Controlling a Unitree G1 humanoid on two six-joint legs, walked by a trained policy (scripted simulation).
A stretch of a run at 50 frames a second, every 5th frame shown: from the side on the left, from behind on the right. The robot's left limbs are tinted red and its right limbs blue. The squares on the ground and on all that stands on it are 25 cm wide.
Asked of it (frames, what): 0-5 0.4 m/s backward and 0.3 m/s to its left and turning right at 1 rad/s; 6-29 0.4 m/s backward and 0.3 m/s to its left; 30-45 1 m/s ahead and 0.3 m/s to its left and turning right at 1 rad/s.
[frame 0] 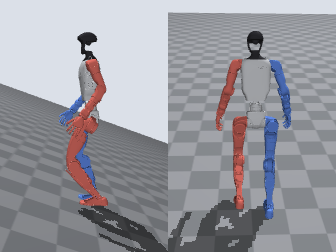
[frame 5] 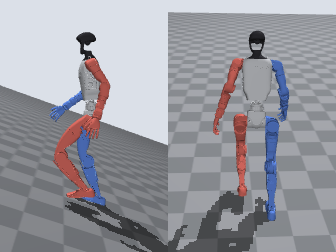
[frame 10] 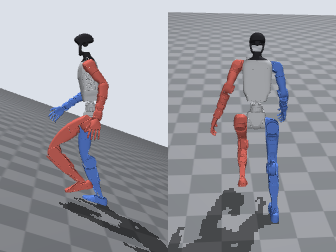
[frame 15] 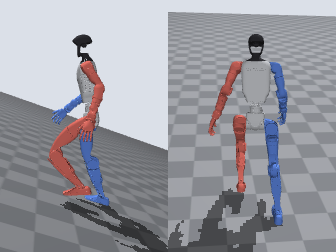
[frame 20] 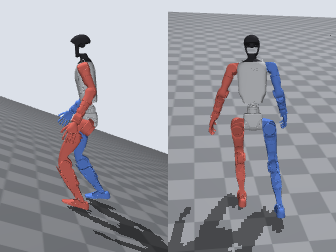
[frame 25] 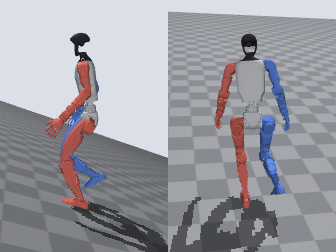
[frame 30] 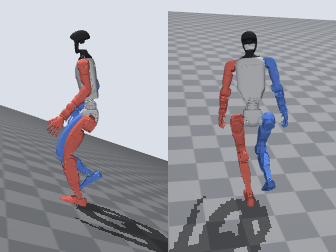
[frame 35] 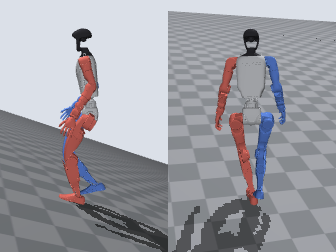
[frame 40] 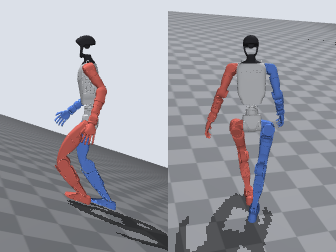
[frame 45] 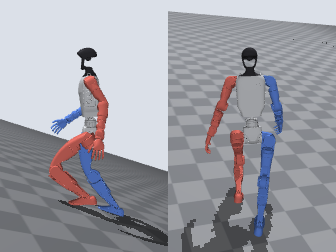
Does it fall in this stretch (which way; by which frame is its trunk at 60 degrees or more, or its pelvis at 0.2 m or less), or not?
no
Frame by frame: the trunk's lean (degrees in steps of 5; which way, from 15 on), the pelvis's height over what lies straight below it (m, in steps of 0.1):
0: 5, 0.7
5: 5, 0.8
10: 5, 0.7
15: 10, 0.7
20: 10, 0.7
25: 10, 0.8
30: 10, 0.8
35: 5, 0.8
40: 5, 0.7
45: 5, 0.6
